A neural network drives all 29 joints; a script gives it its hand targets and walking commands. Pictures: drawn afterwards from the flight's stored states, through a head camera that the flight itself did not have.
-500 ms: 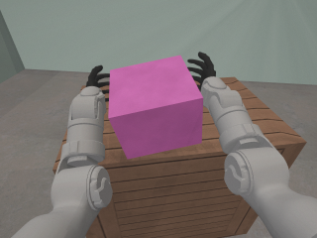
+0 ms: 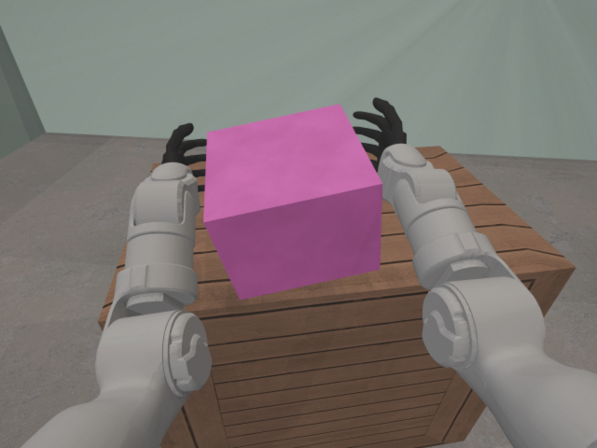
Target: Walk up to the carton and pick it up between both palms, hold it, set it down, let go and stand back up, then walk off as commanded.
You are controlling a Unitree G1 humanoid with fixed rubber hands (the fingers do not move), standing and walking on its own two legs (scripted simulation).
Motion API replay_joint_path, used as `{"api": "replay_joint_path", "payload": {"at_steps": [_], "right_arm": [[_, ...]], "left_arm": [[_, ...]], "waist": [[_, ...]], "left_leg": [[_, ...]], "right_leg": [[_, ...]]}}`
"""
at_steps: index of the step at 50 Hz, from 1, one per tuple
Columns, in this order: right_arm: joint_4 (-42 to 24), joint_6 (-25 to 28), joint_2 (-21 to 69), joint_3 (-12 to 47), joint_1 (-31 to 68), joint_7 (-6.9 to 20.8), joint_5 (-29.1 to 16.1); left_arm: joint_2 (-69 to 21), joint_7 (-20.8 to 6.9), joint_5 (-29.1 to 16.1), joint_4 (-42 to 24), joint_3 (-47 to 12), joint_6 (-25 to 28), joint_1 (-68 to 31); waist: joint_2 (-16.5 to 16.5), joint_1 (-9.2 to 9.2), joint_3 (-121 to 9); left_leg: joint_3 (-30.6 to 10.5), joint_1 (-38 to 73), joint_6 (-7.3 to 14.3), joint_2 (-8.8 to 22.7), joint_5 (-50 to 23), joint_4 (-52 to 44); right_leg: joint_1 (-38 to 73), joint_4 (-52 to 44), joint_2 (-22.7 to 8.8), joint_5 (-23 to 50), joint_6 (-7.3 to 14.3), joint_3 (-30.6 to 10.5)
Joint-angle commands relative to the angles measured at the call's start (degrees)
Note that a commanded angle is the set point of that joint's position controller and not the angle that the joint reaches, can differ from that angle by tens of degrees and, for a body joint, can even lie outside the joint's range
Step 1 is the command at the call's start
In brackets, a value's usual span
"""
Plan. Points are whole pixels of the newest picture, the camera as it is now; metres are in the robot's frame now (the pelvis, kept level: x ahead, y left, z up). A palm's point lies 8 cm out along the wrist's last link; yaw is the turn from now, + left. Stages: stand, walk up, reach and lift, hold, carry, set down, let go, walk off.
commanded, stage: hold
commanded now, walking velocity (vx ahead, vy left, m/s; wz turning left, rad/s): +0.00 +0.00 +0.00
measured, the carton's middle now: (291, 199) +0.38 +0.00 +0.21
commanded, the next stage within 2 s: set down in 0.30 s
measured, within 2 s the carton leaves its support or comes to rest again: neither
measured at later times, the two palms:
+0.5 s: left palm (176, 173) +0.39 +0.15 +0.25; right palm (388, 150) +0.39 -0.13 +0.27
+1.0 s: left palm (175, 183) +0.43 +0.17 +0.21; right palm (365, 159) +0.44 -0.11 +0.23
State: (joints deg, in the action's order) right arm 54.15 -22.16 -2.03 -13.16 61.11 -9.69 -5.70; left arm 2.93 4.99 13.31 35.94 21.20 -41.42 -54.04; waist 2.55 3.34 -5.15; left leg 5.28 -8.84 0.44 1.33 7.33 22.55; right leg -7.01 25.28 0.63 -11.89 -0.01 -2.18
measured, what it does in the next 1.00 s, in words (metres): stands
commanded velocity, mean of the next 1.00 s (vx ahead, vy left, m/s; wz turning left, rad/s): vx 0.00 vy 0.00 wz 0.00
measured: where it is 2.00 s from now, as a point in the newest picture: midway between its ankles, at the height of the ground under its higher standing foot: outside the picture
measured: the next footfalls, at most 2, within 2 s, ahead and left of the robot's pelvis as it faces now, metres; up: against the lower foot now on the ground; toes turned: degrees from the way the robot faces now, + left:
none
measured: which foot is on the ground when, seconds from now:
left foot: down 0.00-1.00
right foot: down 0.00-1.00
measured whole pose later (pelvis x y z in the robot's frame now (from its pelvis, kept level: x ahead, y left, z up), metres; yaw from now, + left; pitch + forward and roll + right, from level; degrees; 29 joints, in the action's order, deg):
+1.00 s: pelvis +0.02 +0.00 +0.00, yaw +0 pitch -6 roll +0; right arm 54.9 -5.7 -1.8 -12.1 60.7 -6.6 -3.8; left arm 2.9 3.9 16.9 36.3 22.4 -28.2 -54.0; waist 2.3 0.9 2.6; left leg 5.3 -8.3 0.4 1.3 8.6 22.5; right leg -6.4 25.2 0.6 -13.1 0.0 -2.2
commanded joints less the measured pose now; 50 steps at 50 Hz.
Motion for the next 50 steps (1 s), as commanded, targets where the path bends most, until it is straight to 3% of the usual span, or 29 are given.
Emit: {"api": "replay_joint_path", "payload": {"at_steps": [1, 5, 7, 8, 10, 11, 12, 14, 15, 16, 17, 21, 22, 23, 24, 28, 29, 31, 32, 34, 35, 36, 37, 38, 42, 44, 45, 49, 50], "right_arm": [[-13.24, -0.37, 34.7, 19.06, 43.13, 6.32, -11.69], [-14.89, 0.24, 34.63, 19.16, 44.93, 6.22, -11.76], [-10.24, -0.63, 33.31, 18.28, 41.34, 6.54, -11.43], [-11.11, -0.33, 32.49, 16.62, 42.93, 6.62, -10.06], [-14.24, 0.39, 34.04, 18.18, 45.54, 6.8, -10.76], [-14.13, 0.27, 34.35, 19.86, 44.32, 6.39, -12.16], [-12.86, 0.26, 33.73, 18.64, 42.02, 6.31, -11.62], [-13.21, -0.36, 33.76, 20.22, 41.73, 5.99, -12.09], [-14.48, -0.03, 35.01, 19.89, 43.21, 5.95, -12.36], [-17.34, -0.75, 35.36, 21.84, 44.74, 6.19, -13.98], [-21.15, 0.04, 35.78, 22.18, 47.58, 6.15, -14.36], [-17.86, 0.56, 35.28, 21.42, 47.14, 6.81, -13.67], [-13.84, 0.69, 33.32, 18.49, 46.15, 7.07, -12.05], [-12.47, 0.6, 33.32, 17.35, 46.8, 7.41, -10.68], [-15.23, 2.49, 33.98, 16.68, 49.26, 7.63, -9.53], [-12.73, 6.59, 35.49, 15.31, 47.59, 9.11, -5.44], [-12.55, 8.03, 33.29, 12.43, 50.11, 9.55, -2.9], [-6.94, 10.25, 31.83, 8.2, 46.94, 10.54, 0.72], [-7.32, 11.15, 30.2, 8.19, 43.65, 10.58, 1.2], [-2.92, 11.07, 30.04, 7.96, 38.13, 11.18, 2.85], [-0.49, 11.04, 28.0, 6.74, 35.53, 11.36, 3.59], [0.36, 11.62, 28.06, 5.9, 35.79, 11.78, 5.17], [-1.73, 12.32, 27.09, 4.4, 37.21, 11.45, 5.4], [-3.16, 14.12, 28.38, 5.94, 38.02, 11.55, 4.09], [-8.9, 17.9, 33.08, 9.74, 42.54, 11.59, 5.21], [-4.11, 18.45, 31.68, 8.4, 36.93, 11.98, 4.95], [-5.24, 18.57, 32.83, 10.11, 38.31, 11.96, 4.42], [-4.38, 18.68, 29.96, 10.4, 33.79, 11.53, 4.11], [-6.21, 19.27, 30.95, 11.19, 35.02, 11.56, 4.07]], "left_arm": [[-33.35, -8.2, -9.91, -14.57, -23.53, 5.48, -53.58], [-32.97, -8.65, -8.72, -12.47, -21.54, 4.97, -52.03], [-32.77, -8.48, -9.39, -14.7, -22.79, 5.23, -53.28], [-33.13, -8.7, -9.53, -10.6, -22.75, 4.62, -52.56], [-33.2, -8.71, -8.35, -11.98, -21.57, 5.07, -50.88], [-32.92, -8.54, -8.42, -12.88, -21.39, 5.31, -50.6], [-34.14, -8.46, -9.35, -15.71, -23.77, 5.57, -51.72], [-32.05, -9.08, -9.09, -12.92, -21.56, 4.56, -48.92], [-32.65, -8.9, -9.62, -14.78, -21.87, 5.24, -52.38], [-30.85, -8.48, -9.45, -16.36, -22.42, 2.82, -46.87], [-32.38, -8.72, -9.3, -18.43, -24.05, 2.99, -47.11], [-32.67, -8.72, -9.52, -17.3, -24.1, 3.52, -50.23], [-34.08, -9.01, -9.3, -14.02, -23.65, 3.85, -49.92], [-31.92, -9.19, -7.77, -9.85, -21.13, 3.58, -49.79], [-33.03, -9.42, -8.74, -12.28, -22.47, 5.15, -49.77], [-31.97, -9.74, -6.09, -12.07, -18.97, 9.05, -52.0], [-29.95, -9.87, -5.01, -8.79, -17.22, 9.81, -52.02], [-28.36, -10.59, -0.38, -3.27, -11.72, 10.62, -48.3], [-29.31, -10.77, 0.56, -4.15, -11.93, 11.06, -45.82], [-26.17, -11.34, 3.17, -0.96, -7.52, 11.25, -39.89], [-24.76, -11.53, 3.98, 0.07, -7.43, 10.79, -39.33], [-24.01, -12.23, 4.93, 1.71, -5.17, 11.18, -38.02], [-24.4, -12.45, 3.8, -0.21, -6.87, 11.32, -39.0], [-26.22, -11.99, 2.35, -3.85, -9.11, 12.86, -42.7], [-29.41, -9.7, -2.45, -6.14, -14.27, 17.37, -45.99], [-31.45, -8.81, -2.56, -9.03, -16.76, 19.03, -47.93], [-30.7, -8.78, -2.36, -7.52, -16.75, 18.99, -46.66], [-30.57, -8.56, -1.54, -5.79, -15.62, 19.1, -42.73], [-30.41, -8.39, -1.52, -4.95, -15.53, 19.19, -39.84]], "waist": [[-6.23, 2.27, -22.22], [-5.79, 0.72, -21.84], [-6.83, 2.54, -20.55], [-6.22, 2.9, -17.56], [-5.56, 0.65, -21.87], [-5.45, 0.72, -22.03], [-6.32, 2.49, -23.77], [-4.07, 1.54, -21.82], [-4.96, 1.9, -22.41], [-6.98, -0.22, -19.56], [-7.25, -0.63, -24.3], [-6.44, -0.51, -24.32], [-7.02, 0.73, -22.59], [-5.59, 0.36, -18.58], [-5.72, 0.38, -22.47], [-4.85, -1.94, -23.04], [-4.68, -2.24, -21.59], [-4.92, -3.72, -16.5], [-5.01, -3.26, -16.38], [-2.35, -5.27, -12.32], [-4.87, -4.03, -8.89], [-2.55, -5.01, -6.46], [-2.98, -3.33, -8.97], [-4.3, -3.21, -13.66], [-2.04, -3.97, -25.87], [-6.21, -2.41, -27.15], [-4.59, -3.81, -28.62], [-4.26, -2.64, -25.78], [-4.08, -3.93, -26.97]], "left_leg": [[-4.91, 8.95, -1.35, -2.33, 2.5, -5.97], [-4.13, 8.47, -0.46, -2.6, 4.7, -6.49], [-5.02, 8.82, -1.66, -1.64, 5.33, -6.65], [-4.87, 6.49, -1.58, -1.85, 8.89, -7.56], [-4.4, 7.44, -0.88, -2.11, 4.76, -6.77], [-4.61, 8.55, -0.48, -2.26, 3.79, -6.53], [-5.09, 10.46, -1.68, -1.6, 1.98, -6.16], [-4.34, 10.23, -0.52, -2.36, 1.44, -5.77], [-4.73, 9.74, -0.46, -2.6, 2.87, -5.71], [-2.76, 7.88, -0.4, -3.22, 0.13, -4.39], [-3.6, 9.63, -0.79, -2.99, -1.99, -3.94], [-3.69, 11.32, -0.92, -2.32, -0.99, -3.86], [-4.21, 10.46, -1.76, -2.1, 2.02, -4.58], [-3.7, 7.54, -0.83, -2.47, 5.91, -5.57], [-4.23, 8.53, -1.12, -2.14, 3.59, -5.23], [-3.06, 10.16, -1.2, -1.55, 3.35, -6.38], [-2.86, 8.13, -0.93, -1.28, 7.84, -7.37], [-2.07, 6.73, -0.02, -1.15, 9.98, -8.65], [-2.13, 7.01, -0.47, -0.9, 9.3, -9.32], [-1.0, 5.37, 1.13, -0.89, 11.15, -10.96], [-1.12, 4.26, 1.02, -0.93, 12.9, -11.7], [-0.73, 2.33, 1.62, -0.7, 14.41, -12.61], [-0.63, 3.04, 1.38, -0.7, 13.21, -12.22], [-1.3, 3.81, 0.77, -0.21, 11.36, -12.03], [-0.97, 11.29, 0.04, -1.22, 1.96, -7.43], [-1.08, 14.54, -1.96, -0.71, -1.71, -5.89], [-1.1, 16.47, -1.71, -0.45, -6.0, -4.88], [-1.47, 16.62, -1.57, -0.88, -5.61, -4.82], [-0.89, 16.96, -1.09, -1.06, -6.43, -4.42]], "right_leg": [[0.42, -10.71, 2.12, 3.57, -2.16, 2.66], [-0.1, -11.41, 1.9, 0.78, -2.35, 2.74], [-1.11, -10.96, 2.12, 0.12, -2.0, 3.04], [-1.49, -11.63, 1.57, -1.79, -1.78, 2.48], [0.64, -11.04, 1.77, 1.62, -2.08, 2.39], [0.23, -10.75, 1.97, 1.94, -2.4, 2.52], [0.87, -10.52, 2.1, 3.75, -2.09, 2.92], [0.66, -11.26, 1.94, 3.85, -2.8, 2.76], [0.61, -11.12, 1.93, 2.57, -2.58, 2.4], [2.56, -8.85, 2.87, 5.99, -3.45, 2.22], [3.82, -7.99, 3.01, 7.18, -3.53, 2.58], [1.88, -8.79, 2.55, 4.74, -3.01, 2.44], [1.26, -9.72, 2.45, 2.43, -2.54, 2.56], [0.57, -10.31, 1.99, 0.3, -2.96, 2.32], [1.02, -9.61, 2.08, 3.02, -2.48, 2.85], [1.74, -10.03, 1.52, 0.71, -2.6, 3.72], [0.63, -10.3, 0.89, -3.62, -2.34, 3.87], [0.65, -10.24, 0.38, -6.55, -2.04, 4.15], [2.88, -10.43, 0.98, -5.93, -1.61, 4.45], [3.74, -10.9, 0.83, -8.4, -2.59, 4.22], [4.32, -10.87, 0.53, -8.6, -2.69, 4.61], [5.8, -10.94, 0.81, -10.14, -3.0, 4.87], [5.49, -10.61, 0.92, -8.47, -3.08, 5.17], [7.29, -9.44, 1.25, -5.22, -3.34, 5.75], [5.62, -9.28, 1.09, 0.91, -3.32, 6.33], [3.56, -8.75, 1.5, 1.85, -2.38, 6.55], [3.87, -8.74, 1.74, 5.02, -2.58, 6.63], [5.61, -9.36, 1.7, 5.99, -2.44, 6.28], [5.58, -9.37, 1.77, 6.64, -2.53, 6.1]]}}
